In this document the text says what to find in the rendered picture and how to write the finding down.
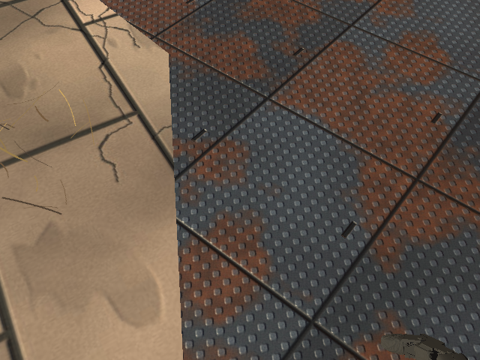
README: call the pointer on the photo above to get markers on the right robot hand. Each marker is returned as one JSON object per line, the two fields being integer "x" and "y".
{"x": 419, "y": 347}

